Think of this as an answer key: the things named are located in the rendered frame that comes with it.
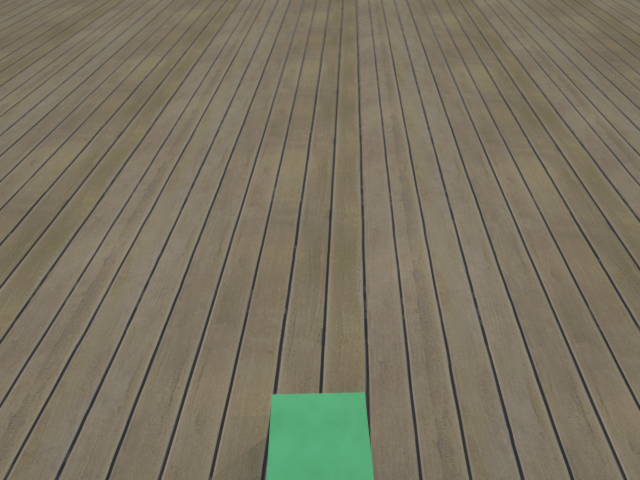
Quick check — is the carton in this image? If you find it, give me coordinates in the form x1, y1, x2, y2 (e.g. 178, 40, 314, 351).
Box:
266, 392, 374, 480

